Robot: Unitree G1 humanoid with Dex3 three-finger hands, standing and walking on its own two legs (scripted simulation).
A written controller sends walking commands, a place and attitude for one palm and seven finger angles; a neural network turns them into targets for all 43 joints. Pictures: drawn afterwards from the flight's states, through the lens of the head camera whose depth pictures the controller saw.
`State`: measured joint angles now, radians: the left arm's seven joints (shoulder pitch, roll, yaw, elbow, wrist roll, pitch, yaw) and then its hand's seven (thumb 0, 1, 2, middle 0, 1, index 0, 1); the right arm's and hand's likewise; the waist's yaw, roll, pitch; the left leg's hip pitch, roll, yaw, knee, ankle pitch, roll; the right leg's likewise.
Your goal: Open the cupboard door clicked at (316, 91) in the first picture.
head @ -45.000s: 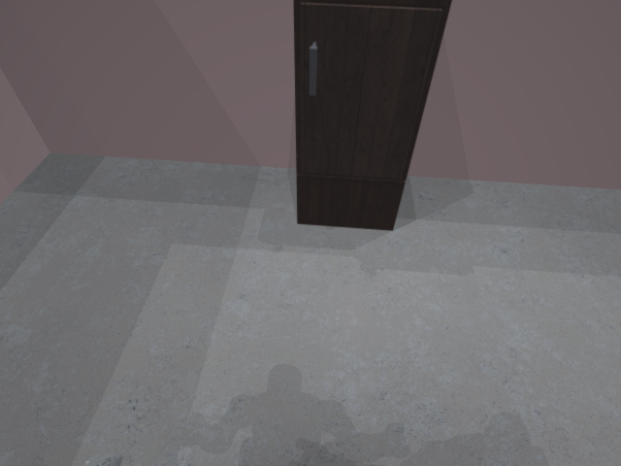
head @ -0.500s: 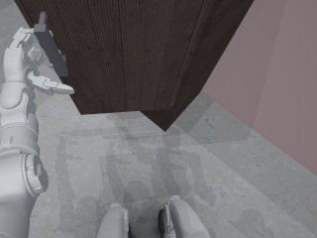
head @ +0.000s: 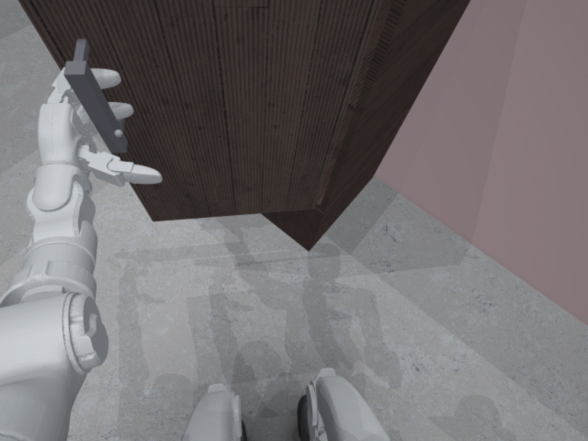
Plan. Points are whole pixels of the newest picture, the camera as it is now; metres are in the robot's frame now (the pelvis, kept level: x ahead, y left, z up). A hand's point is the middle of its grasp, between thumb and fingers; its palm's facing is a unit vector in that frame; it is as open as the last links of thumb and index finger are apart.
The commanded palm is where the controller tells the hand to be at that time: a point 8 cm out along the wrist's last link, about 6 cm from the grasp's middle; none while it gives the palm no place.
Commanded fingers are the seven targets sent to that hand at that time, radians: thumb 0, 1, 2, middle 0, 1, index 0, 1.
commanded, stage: slide the fingers in behind the handle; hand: left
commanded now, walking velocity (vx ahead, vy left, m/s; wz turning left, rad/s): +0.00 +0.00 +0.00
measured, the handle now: (101, 101) +0.56 +0.22 +0.06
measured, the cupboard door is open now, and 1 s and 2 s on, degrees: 47 46 83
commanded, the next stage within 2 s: close the thumb around the handle in 0.14 s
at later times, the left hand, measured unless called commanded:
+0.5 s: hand (118, 132) +0.51 +0.19 +0.06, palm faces +0.06 -1.00 -0.03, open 12.1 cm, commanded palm +0.48 +0.24 +0.06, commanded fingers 0.00 0.28 0.64 -0.36 -1.28 -0.36 -1.28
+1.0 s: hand (118, 133) +0.51 +0.19 +0.06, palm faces +0.05 -1.00 +0.00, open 5.7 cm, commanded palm +0.48 +0.23 +0.06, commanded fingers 0.00 0.90 0.90 -0.40 -1.35 -0.40 -1.35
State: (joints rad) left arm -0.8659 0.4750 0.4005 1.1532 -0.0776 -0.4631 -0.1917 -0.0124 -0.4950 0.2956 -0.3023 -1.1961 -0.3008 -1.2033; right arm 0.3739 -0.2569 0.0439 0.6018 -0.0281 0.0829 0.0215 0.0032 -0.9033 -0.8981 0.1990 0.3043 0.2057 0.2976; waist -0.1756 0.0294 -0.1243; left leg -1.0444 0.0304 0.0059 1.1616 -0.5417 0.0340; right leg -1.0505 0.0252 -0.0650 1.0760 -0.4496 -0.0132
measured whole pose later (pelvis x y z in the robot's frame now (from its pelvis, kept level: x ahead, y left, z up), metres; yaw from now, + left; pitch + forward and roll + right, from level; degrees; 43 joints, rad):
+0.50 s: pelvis +0.00 -0.01 +0.00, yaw +0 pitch +25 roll -3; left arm -0.89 0.50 0.41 1.16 -0.08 -0.46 -0.21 -0.01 -0.20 0.42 -0.32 -1.23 -0.32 -1.23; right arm 0.37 -0.27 0.04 0.60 -0.02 0.07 0.01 0.00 -0.90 -0.90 0.20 0.30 0.21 0.30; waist -0.18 0.03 -0.12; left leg -1.07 0.03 0.00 1.17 -0.54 0.03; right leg -1.07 0.03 -0.07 1.09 -0.45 -0.02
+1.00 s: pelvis +0.00 +0.00 +0.00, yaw +0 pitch +25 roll -3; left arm -0.88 0.48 0.40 1.15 -0.09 -0.45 -0.20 0.01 0.72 0.83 -0.36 -1.34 -0.37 -1.34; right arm 0.37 -0.27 0.04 0.61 -0.03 0.07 0.01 0.00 -0.90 -0.90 0.20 0.30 0.21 0.30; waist -0.18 0.03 -0.13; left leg -1.06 0.03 0.00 1.17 -0.54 0.03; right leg -1.07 0.02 -0.07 1.09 -0.45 -0.01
